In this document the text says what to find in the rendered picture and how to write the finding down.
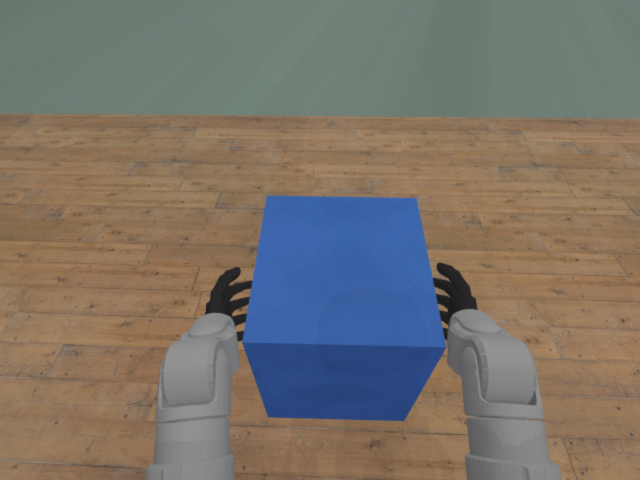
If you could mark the robot right forearm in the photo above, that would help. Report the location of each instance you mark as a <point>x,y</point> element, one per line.
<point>500,386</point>

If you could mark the robot left hand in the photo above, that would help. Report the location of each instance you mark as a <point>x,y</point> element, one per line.
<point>222,293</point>

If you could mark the carton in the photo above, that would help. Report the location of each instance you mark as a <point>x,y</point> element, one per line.
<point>343,320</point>

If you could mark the robot left forearm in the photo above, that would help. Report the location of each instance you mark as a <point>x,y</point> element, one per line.
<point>194,389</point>

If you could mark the robot right hand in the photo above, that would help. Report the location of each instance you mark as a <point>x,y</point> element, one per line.
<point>458,290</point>

